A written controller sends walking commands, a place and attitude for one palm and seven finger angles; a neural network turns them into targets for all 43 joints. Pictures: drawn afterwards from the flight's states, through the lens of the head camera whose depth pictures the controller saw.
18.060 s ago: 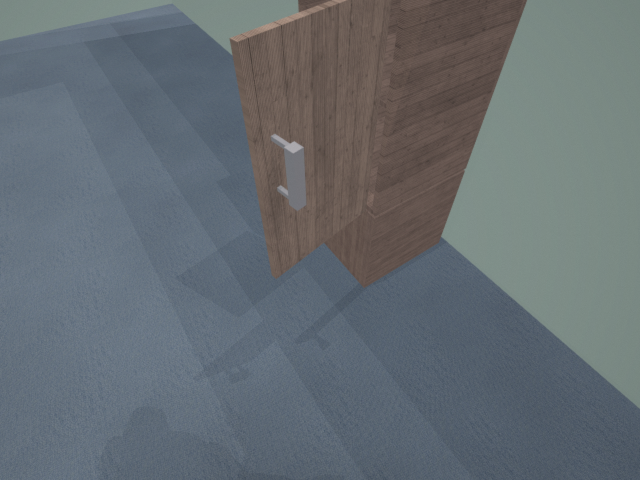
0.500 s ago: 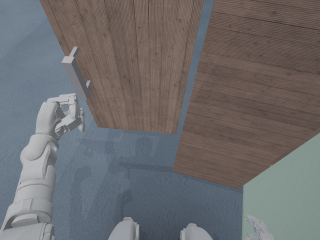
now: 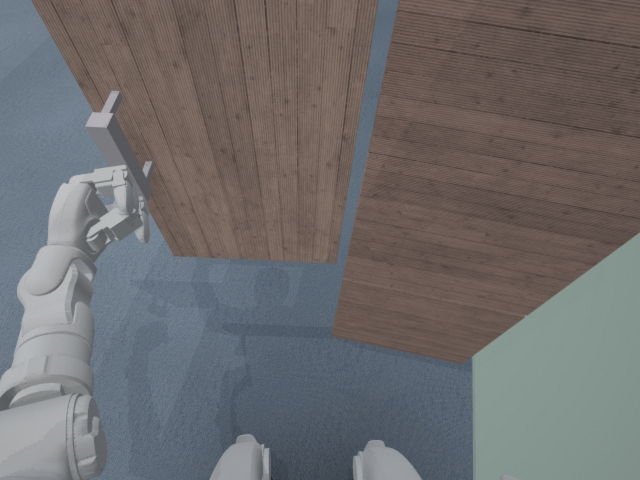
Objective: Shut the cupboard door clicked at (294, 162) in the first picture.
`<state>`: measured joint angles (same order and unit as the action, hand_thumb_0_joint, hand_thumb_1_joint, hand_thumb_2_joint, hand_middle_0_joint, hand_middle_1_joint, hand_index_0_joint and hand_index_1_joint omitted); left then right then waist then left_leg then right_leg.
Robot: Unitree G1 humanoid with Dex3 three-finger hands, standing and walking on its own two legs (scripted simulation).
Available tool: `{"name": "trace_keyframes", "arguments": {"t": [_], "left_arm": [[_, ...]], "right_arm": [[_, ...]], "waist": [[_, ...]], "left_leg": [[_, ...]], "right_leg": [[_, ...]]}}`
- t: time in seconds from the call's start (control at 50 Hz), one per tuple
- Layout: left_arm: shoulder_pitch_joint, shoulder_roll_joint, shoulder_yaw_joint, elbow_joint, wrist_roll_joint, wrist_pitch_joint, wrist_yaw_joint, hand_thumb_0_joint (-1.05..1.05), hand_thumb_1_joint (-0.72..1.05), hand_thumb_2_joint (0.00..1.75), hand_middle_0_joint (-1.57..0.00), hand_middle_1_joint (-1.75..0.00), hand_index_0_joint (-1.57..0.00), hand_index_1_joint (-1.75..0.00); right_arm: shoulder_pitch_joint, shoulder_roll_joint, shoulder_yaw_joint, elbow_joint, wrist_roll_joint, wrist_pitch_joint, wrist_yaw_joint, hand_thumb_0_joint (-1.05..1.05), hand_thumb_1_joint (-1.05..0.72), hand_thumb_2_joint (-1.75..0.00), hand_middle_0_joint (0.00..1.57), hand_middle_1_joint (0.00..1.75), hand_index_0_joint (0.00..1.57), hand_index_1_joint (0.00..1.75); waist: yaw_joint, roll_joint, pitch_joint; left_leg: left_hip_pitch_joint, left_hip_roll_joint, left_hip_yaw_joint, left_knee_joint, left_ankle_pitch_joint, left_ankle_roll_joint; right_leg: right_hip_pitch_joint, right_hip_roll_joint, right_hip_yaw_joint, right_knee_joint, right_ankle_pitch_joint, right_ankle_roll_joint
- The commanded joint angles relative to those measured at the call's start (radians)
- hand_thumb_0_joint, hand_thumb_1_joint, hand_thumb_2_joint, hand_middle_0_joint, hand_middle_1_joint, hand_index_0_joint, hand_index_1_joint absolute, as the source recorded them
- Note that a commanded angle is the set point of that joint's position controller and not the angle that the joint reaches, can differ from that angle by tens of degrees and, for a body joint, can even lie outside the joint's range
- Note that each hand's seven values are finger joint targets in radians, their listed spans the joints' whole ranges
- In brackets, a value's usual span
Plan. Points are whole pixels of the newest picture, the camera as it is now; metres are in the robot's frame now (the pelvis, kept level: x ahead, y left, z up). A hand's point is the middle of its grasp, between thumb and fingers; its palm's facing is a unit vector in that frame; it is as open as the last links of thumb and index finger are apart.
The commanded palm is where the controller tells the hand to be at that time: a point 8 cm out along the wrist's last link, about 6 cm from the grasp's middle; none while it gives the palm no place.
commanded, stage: bring the fist close to the handle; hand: left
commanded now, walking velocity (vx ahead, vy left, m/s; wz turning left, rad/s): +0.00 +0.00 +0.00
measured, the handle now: (128, 149) +0.53 +0.25 +0.07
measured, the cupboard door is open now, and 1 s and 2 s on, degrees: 100 92 79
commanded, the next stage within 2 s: push the door shut along its arc in 0.10 s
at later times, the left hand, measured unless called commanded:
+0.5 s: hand (136, 194) +0.44 +0.22 +0.08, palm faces -0.12 -0.99 -0.01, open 3.1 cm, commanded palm +0.44 +0.27 +0.07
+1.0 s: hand (154, 167) +0.49 +0.21 +0.08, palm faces -0.21 -0.98 -0.03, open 3.2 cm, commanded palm +0.51 +0.23 +0.07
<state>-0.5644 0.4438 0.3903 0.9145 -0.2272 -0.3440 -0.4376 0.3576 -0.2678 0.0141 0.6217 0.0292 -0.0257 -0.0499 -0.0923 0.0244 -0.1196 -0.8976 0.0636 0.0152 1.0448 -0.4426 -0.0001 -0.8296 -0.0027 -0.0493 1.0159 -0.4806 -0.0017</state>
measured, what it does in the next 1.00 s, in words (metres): stands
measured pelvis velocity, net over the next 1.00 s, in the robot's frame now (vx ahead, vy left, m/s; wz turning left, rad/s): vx -0.02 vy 0.01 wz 0.01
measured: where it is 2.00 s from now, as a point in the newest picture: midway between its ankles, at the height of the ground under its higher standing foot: outside the picture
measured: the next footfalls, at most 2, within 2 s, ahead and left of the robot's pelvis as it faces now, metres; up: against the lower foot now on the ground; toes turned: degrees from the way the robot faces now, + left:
none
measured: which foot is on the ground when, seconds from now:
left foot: down 0.00-1.00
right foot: down 0.00-1.00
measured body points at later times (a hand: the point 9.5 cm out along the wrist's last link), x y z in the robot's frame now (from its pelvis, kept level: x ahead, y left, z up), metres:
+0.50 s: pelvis -0.01 +0.00 -0.01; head +0.09 +0.03 +0.43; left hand +0.44 +0.28 +0.08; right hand +0.07 -0.27 -0.11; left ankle +0.03 +0.12 -0.67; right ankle +0.00 -0.12 -0.67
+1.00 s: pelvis -0.02 +0.01 -0.02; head +0.12 +0.04 +0.41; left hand +0.49 +0.26 +0.08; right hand +0.00 -0.27 -0.13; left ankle +0.03 +0.12 -0.67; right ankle +0.00 -0.12 -0.67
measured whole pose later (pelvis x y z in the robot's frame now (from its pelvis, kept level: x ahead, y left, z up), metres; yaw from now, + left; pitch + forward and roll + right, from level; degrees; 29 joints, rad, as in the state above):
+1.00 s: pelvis -0.02 +0.01 -0.02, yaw +1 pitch +22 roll -4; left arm -1.02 0.62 0.28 1.21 -0.16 -0.30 -0.51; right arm 0.36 -0.28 0.04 0.69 0.02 -0.06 -0.05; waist -0.16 0.03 -0.10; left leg -1.11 0.06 -0.03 1.16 -0.44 0.01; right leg -1.00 -0.01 -0.09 1.09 -0.48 0.00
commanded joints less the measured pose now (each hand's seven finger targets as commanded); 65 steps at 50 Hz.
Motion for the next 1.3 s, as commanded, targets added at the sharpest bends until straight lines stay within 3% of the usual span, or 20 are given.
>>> {"name": "trace_keyframes", "arguments": {"t": [0.0, 0.08, 0.18, 0.28, 0.32, 0.36, 0.42, 0.46, 0.54, 0.56, 0.6, 0.64, 0.7, 0.78, 0.86, 0.92, 0.98, 1.06, 1.22, 1.28], "left_arm": [[-0.384, 0.304, 0.081, -0.237, -0.019, -0.087, 0.020, 0.00, 0.90, 0.90, -1.30, -1.50, -1.30, -1.50], [-0.382, 0.235, 0.013, -0.262, -0.017, -0.100, 0.015, 0.00, 0.90, 0.90, -1.30, -1.50, -1.30, -1.50], [-0.334, 0.224, 0.008, -0.170, -0.021, -0.053, 0.000, 0.00, 0.90, 0.90, -1.30, -1.50, -1.30, -1.50], [-0.493, 0.267, 0.013, -0.134, -0.013, -0.072, -0.013, 0.00, 0.90, 0.90, -1.30, -1.50, -1.30, -1.50], [-0.578, 0.317, 0.033, -0.145, -0.009, -0.101, -0.019, 0.00, 0.90, 0.90, -1.30, -1.50, -1.30, -1.50], [-0.614, 0.294, 0.000, -0.150, -0.003, -0.117, -0.033, 0.00, 0.90, 0.90, -1.30, -1.50, -1.30, -1.50], [-0.631, 0.311, -0.002, -0.096, 0.002, -0.109, -0.057, 0.00, 0.90, 0.90, -1.30, -1.50, -1.30, -1.50], [-0.642, 0.284, -0.035, -0.052, 0.011, -0.081, -0.069, 0.00, 0.90, 0.90, -1.30, -1.50, -1.30, -1.50], [-0.667, 0.348, 0.008, 0.000, 0.021, -0.041, -0.072, 0.00, 0.90, 0.90, -1.30, -1.50, -1.30, -1.50], [-0.676, 0.312, -0.019, 0.003, 0.019, -0.036, -0.079, 0.00, 0.90, 0.90, -1.30, -1.50, -1.30, -1.50], [-0.709, 0.326, -0.020, 0.020, 0.022, -0.034, -0.088, 0.00, 0.90, 0.90, -1.30, -1.50, -1.30, -1.50], [-0.739, 0.344, -0.011, 0.020, 0.019, -0.042, -0.099, 0.00, 0.90, 0.90, -1.30, -1.50, -1.30, -1.50], [-0.777, 0.290, -0.069, 0.015, 0.030, -0.044, -0.108, 0.00, 0.90, 0.90, -1.30, -1.50, -1.30, -1.50], [-0.874, 0.346, -0.045, 0.014, 0.036, -0.045, -0.109, 0.00, 0.90, 0.90, -1.30, -1.50, -1.30, -1.50], [-0.946, 0.312, -0.098, 0.042, 0.057, -0.032, -0.103, 0.00, 0.90, 0.90, -1.30, -1.50, -1.30, -1.50], [-1.033, 0.277, -0.137, 0.045, 0.064, -0.024, -0.094, 0.00, 0.90, 0.90, -1.30, -1.50, -1.30, -1.50], [-1.075, 0.293, -0.135, 0.051, 0.072, -0.011, -0.095, 0.00, 0.90, 0.90, -1.30, -1.50, -1.30, -1.50], [-1.114, 0.288, -0.144, 0.118, 0.086, 0.012, -0.088, 0.00, 0.90, 0.90, -1.30, -1.50, -1.30, -1.50], [-1.152, 0.499, -0.014, 0.221, 0.144, 0.042, -0.056, 0.00, 0.90, 0.90, -1.30, -1.50, -1.30, -1.50], [-1.142, 0.583, 0.027, 0.213, 0.182, 0.043, -0.053, 0.00, 0.90, 0.90, -1.30, -1.50, -1.30, -1.50]], "right_arm": [[0.055, -0.159, -0.062, -0.106, 0.003, -0.034, -0.012, 0.00, -0.90, -0.90, 0.20, 0.30, 0.20, 0.30], [0.050, -0.154, -0.062, -0.100, 0.002, -0.039, -0.007, 0.00, -0.90, -0.90, 0.20, 0.30, 0.20, 0.30], [0.048, -0.161, -0.060, -0.107, 0.006, -0.028, -0.005, 0.00, -0.90, -0.90, 0.20, 0.30, 0.20, 0.30], [0.044, -0.166, -0.053, -0.093, 0.004, -0.027, -0.013, 0.00, -0.90, -0.90, 0.20, 0.30, 0.20, 0.30], [0.048, -0.172, -0.050, -0.082, 0.002, -0.032, -0.019, 0.00, -0.90, -0.90, 0.20, 0.30, 0.20, 0.30], [0.040, -0.169, -0.050, -0.077, 0.004, -0.037, -0.020, 0.00, -0.90, -0.90, 0.20, 0.30, 0.20, 0.30], [0.061, -0.176, -0.049, -0.056, 0.000, -0.040, -0.020, 0.00, -0.90, -0.90, 0.20, 0.30, 0.20, 0.30], [0.062, -0.179, -0.049, -0.052, 0.004, -0.037, -0.017, 0.00, -0.90, -0.90, 0.20, 0.30, 0.20, 0.30], [0.083, -0.191, -0.049, -0.055, 0.002, -0.031, -0.015, 0.00, -0.90, -0.90, 0.20, 0.30, 0.20, 0.30], [0.088, -0.186, -0.049, -0.056, 0.002, -0.030, -0.012, 0.00, -0.90, -0.90, 0.20, 0.30, 0.20, 0.30], [0.096, -0.189, -0.049, -0.047, 0.000, -0.028, -0.012, 0.00, -0.90, -0.90, 0.20, 0.30, 0.20, 0.30], [0.103, -0.195, -0.049, -0.045, 0.002, -0.029, -0.012, 0.00, -0.90, -0.90, 0.20, 0.30, 0.20, 0.30], [0.110, -0.192, -0.051, -0.034, -0.001, -0.030, -0.009, 0.00, -0.90, -0.90, 0.20, 0.30, 0.20, 0.30], [0.130, -0.205, -0.050, -0.016, -0.003, -0.034, -0.014, 0.00, -0.90, -0.90, 0.20, 0.30, 0.20, 0.30], [0.136, -0.203, -0.045, 0.002, -0.005, -0.046, -0.015, 0.00, -0.90, -0.90, 0.20, 0.30, 0.20, 0.30], [0.152, -0.204, -0.042, 0.015, -0.008, -0.059, -0.018, 0.00, -0.90, -0.90, 0.20, 0.30, 0.20, 0.30], [0.158, -0.212, -0.042, 0.019, -0.009, -0.068, -0.018, 0.00, -0.90, -0.90, 0.20, 0.30, 0.20, 0.30], [0.164, -0.212, -0.034, 0.028, -0.014, -0.076, -0.017, 0.00, -0.90, -0.90, 0.20, 0.30, 0.20, 0.30], [0.192, -0.208, -0.007, -0.005, -0.018, -0.073, -0.019, 0.00, -0.90, -0.90, 0.20, 0.30, 0.20, 0.30], [0.209, -0.209, -0.008, -0.027, -0.022, -0.059, -0.017, 0.00, -0.90, -0.90, 0.20, 0.30, 0.20, 0.30]], "waist": [[0.013, 0.056, -0.385], [0.002, 0.120, -0.401], [0.002, 0.051, -0.323], [-0.029, 0.024, -0.306], [-0.035, 0.040, -0.334], [-0.037, 0.112, -0.388], [-0.042, 0.150, -0.425], [-0.054, 0.132, -0.407], [-0.054, 0.105, -0.425], [-0.066, 0.083, -0.432], [-0.078, 0.077, -0.420], [-0.079, 0.087, -0.433], [-0.096, 0.130, -0.430], [-0.112, 0.131, -0.441], [-0.136, 0.191, -0.424], [-0.165, 0.203, -0.420], [-0.168, 0.210, -0.467], [-0.186, 0.206, -0.458], [-0.187, 0.178, -0.471], [-0.174, 0.181, -0.538]], "left_leg": [[0.277, -0.043, -0.035, -0.125, 0.259, 0.032], [0.359, -0.040, -0.045, -0.129, 0.285, 0.024], [0.286, -0.043, -0.042, -0.145, 0.230, 0.028], [0.252, -0.042, -0.046, -0.118, 0.195, 0.033], [0.252, -0.041, -0.054, -0.101, 0.197, 0.034], [0.304, -0.041, -0.062, -0.093, 0.221, 0.028], [0.345, -0.036, -0.074, -0.075, 0.272, 0.024], [0.340, -0.031, -0.083, -0.080, 0.257, 0.022], [0.298, -0.032, -0.079, -0.066, 0.272, 0.028], [0.296, -0.033, -0.076, -0.062, 0.274, 0.032], [0.272, -0.032, -0.076, -0.050, 0.271, 0.033], [0.277, -0.031, -0.079, -0.042, 0.273, 0.032], [0.322, -0.029, -0.089, -0.038, 0.274, 0.031], [0.318, -0.024, -0.104, -0.032, 0.239, 0.031], [0.349, -0.022, -0.121, -0.032, 0.202, 0.027], [0.371, -0.019, -0.137, -0.026, 0.200, 0.028], [0.373, -0.018, -0.140, -0.017, 0.189, 0.026], [0.354, -0.017, -0.149, -0.001, 0.193, 0.026], [0.188, -0.019, -0.110, 0.060, 0.221, 0.042], [0.149, -0.018, -0.094, 0.084, 0.265, 0.044]], "right_leg": [[0.160, 0.034, 0.038, -0.134, 0.306, -0.017], [0.115, 0.038, 0.024, -0.136, 0.303, -0.021], [0.124, 0.036, 0.021, -0.152, 0.275, -0.019], [0.094, 0.034, 0.033, -0.143, 0.246, -0.018], [0.088, 0.034, 0.037, -0.130, 0.238, -0.023], [0.058, 0.032, 0.038, -0.118, 0.243, -0.026], [0.017, 0.036, 0.027, -0.099, 0.261, -0.031], [-0.018, 0.035, 0.021, -0.103, 0.241, -0.028], [0.000, 0.034, 0.022, -0.093, 0.262, -0.026], [0.003, 0.035, 0.022, -0.096, 0.269, -0.022], [-0.003, 0.036, 0.023, -0.093, 0.271, -0.022], [-0.017, 0.038, 0.024, -0.086, 0.266, -0.024], [-0.083, 0.041, 0.017, -0.091, 0.237, -0.027], [-0.116, 0.043, 0.014, -0.086, 0.195, -0.030], [-0.196, 0.043, 0.002, -0.084, 0.147, -0.034], [-0.250, 0.044, -0.006, -0.076, 0.141, -0.036], [-0.262, 0.043, -0.004, -0.069, 0.134, -0.035], [-0.293, 0.046, -0.014, -0.056, 0.128, -0.038], [-0.227, 0.056, -0.001, -0.019, 0.154, -0.031], [-0.168, 0.057, 0.013, -0.004, 0.206, -0.025]]}}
